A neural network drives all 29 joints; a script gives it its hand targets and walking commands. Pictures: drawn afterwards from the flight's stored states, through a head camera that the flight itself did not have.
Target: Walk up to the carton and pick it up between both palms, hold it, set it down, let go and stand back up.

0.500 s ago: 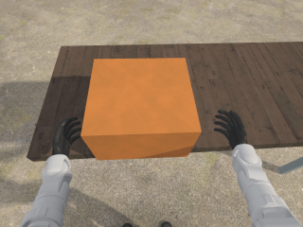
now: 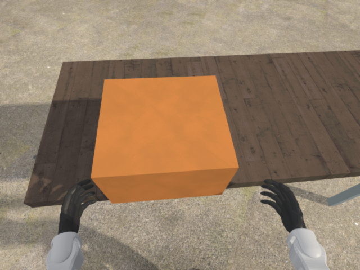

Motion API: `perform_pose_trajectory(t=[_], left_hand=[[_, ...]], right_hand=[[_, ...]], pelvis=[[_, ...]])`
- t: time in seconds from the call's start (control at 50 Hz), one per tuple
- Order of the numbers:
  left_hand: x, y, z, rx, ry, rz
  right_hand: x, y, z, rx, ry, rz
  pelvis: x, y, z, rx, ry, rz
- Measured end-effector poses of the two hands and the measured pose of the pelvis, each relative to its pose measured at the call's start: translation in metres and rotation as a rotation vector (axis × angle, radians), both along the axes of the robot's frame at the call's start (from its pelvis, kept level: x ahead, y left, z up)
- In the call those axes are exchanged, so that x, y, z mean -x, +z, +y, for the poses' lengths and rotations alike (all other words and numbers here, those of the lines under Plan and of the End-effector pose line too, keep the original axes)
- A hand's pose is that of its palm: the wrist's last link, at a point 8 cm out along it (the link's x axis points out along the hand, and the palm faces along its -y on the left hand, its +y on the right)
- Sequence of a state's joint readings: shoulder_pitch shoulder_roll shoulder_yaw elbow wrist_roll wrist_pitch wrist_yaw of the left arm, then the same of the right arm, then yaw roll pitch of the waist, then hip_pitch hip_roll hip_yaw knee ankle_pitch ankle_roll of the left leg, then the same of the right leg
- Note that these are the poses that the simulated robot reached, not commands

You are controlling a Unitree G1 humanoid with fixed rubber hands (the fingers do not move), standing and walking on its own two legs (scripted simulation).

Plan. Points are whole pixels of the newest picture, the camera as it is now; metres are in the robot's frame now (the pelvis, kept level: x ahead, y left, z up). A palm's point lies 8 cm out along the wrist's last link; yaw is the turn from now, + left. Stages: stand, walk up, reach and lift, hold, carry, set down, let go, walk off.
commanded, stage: set down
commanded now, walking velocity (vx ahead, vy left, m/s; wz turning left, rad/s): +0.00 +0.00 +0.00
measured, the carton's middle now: (164, 138) +0.43 +0.05 -0.04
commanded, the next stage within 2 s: none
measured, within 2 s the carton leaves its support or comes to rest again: neither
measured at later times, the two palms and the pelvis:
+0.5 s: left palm (69, 253) +0.16 +0.25 -0.07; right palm (282, 235) +0.19 -0.22 -0.06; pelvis +0.02 -0.01 +0.00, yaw +2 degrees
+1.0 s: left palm (72, 265) +0.14 +0.24 -0.09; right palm (277, 250) +0.16 -0.21 -0.08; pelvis +0.01 +0.00 +0.00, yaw +2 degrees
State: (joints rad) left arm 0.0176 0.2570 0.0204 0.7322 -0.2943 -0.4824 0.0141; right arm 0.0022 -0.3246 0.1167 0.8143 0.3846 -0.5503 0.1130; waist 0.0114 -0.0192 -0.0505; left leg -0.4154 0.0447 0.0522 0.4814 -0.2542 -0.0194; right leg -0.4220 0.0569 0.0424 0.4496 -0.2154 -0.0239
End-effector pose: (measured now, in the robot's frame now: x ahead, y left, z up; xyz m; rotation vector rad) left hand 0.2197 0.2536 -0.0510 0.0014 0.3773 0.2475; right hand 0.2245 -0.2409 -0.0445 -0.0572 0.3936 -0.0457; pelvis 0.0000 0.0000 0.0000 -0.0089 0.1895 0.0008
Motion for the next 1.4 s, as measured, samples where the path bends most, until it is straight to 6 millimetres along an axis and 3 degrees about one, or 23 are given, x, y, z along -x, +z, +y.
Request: perform_pose_trajectory(t=[0.18, 0.48, 0.78, 1.4], left_hand=[[0.009, 0.0, -0.001, 0.0, -0.018, 0.05], [0.059, -0.019, -0.004, 0.01, -0.017, 0.212], [0.079, -0.03, -0.007, 0.0, -0.044, 0.361], [0.091, -0.05, -0.015, -0.011, -0.076, 0.661]], right_hand=[[0.005, -0.003, 0.008, -0.005, 0.01, 0.027], [0.031, -0.02, 0.02, 0.009, 0.004, 0.156], [0.057, -0.031, 0.025, 0.025, -0.007, 0.272], [0.079, -0.057, 0.036, 0.055, -0.026, 0.522]], pelvis=[[-0.007, 0.001, -0.004, -0.002, 0.002, -0.063], [-0.018, 0.001, -0.01, -0.007, 0.031, -0.148], [-0.02, 0.002, -0.007, -0.005, 0.041, -0.178], [0.006, 0.001, 0.004, 0.001, 0.038, -0.164]])
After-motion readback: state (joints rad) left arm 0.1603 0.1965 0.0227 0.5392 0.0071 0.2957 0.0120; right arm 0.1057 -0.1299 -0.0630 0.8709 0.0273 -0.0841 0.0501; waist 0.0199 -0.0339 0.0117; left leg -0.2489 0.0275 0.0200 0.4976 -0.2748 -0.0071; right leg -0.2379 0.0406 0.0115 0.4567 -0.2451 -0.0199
